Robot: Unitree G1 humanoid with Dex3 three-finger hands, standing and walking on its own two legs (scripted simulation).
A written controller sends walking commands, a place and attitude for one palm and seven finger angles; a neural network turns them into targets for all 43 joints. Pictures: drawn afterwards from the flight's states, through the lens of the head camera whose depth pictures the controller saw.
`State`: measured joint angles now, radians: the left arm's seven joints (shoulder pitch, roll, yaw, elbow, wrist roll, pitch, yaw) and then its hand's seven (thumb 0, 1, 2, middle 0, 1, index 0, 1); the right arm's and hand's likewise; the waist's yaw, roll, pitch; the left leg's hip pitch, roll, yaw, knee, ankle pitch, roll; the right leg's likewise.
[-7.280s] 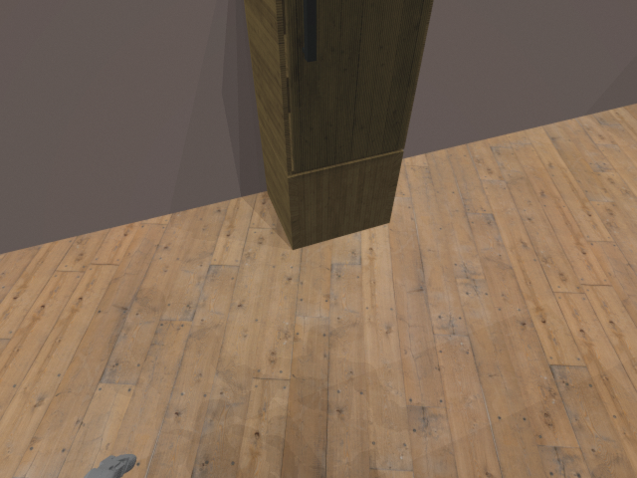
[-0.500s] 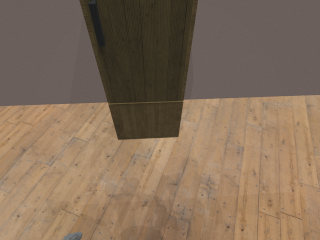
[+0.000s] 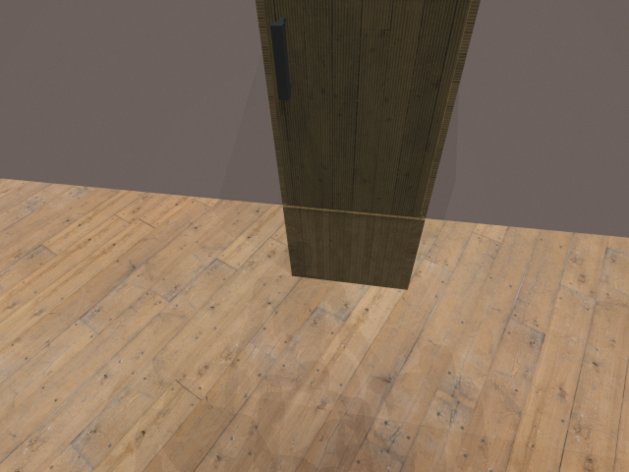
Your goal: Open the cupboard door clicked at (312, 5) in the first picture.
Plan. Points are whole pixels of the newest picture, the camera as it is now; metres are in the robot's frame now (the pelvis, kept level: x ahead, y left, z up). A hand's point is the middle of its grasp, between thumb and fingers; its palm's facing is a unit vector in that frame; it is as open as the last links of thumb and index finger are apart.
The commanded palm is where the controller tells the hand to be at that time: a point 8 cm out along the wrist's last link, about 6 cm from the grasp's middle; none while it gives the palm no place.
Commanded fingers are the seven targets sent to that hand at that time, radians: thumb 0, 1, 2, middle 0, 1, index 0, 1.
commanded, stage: take the last steps up to it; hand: left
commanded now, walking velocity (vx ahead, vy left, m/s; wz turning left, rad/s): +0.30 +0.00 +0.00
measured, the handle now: (283, 59) +0.91 +0.16 +0.12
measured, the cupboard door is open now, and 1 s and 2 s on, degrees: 0 0 0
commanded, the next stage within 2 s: come to a stop and stand still in 0.98 s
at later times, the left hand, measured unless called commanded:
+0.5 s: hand (203, 440) +0.20 +0.21 -0.18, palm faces -0.02 -0.98 -0.19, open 7.4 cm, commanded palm none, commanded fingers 0.00 0.90 0.90 -0.20 -0.30 -0.20 -0.30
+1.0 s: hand (245, 394) +0.27 +0.16 -0.18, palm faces +0.08 -0.98 -0.16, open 7.3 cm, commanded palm none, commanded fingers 0.00 0.90 0.90 -0.20 -0.30 -0.20 -0.30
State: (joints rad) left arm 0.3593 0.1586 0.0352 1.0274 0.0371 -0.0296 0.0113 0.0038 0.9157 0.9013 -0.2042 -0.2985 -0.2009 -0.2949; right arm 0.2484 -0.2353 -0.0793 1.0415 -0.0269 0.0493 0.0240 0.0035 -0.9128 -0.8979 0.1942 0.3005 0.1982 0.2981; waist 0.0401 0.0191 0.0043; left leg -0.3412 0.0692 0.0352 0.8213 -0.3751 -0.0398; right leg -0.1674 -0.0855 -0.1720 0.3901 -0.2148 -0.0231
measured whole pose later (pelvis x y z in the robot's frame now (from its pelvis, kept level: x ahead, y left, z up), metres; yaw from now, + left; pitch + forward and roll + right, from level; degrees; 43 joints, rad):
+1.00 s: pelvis +0.29 -0.01 -0.01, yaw +0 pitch +0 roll -1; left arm 0.33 0.13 0.03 1.11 0.03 -0.06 0.00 0.00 0.92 0.90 -0.20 -0.30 -0.20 -0.29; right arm 0.18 -0.17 -0.06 1.04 -0.02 -0.02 0.01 0.00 -0.91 -0.90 0.19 0.30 0.20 0.30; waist 0.03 0.03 0.01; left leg -0.46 0.10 0.07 0.73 -0.25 -0.02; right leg -0.13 0.01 -0.19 0.37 -0.24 -0.05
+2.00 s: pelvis +0.32 -0.08 -0.01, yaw +0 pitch -1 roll +0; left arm 0.21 0.16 0.03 1.08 0.00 0.01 0.03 0.00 0.95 0.90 -0.20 -0.30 -0.20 -0.29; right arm 0.28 -0.12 -0.02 1.14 -0.01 0.00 -0.03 0.00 -0.92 -0.90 0.20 0.30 0.20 0.30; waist 0.00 0.01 0.03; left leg -0.16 0.05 0.03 0.44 -0.26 -0.04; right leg -0.21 0.02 -0.10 0.45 -0.22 -0.05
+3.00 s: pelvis +0.30 -0.03 -0.01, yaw -1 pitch -2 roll +1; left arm 0.33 0.14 0.00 1.08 0.03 0.00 0.02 0.00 0.91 0.90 -0.20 -0.30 -0.20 -0.29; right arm 0.32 -0.16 0.00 1.07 -0.02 -0.02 -0.02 0.00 -0.91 -0.90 0.20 0.30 0.20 0.30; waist 0.01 0.00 0.00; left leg -0.19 -0.03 0.07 0.47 -0.26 0.04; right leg -0.26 -0.06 -0.05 0.50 -0.22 0.01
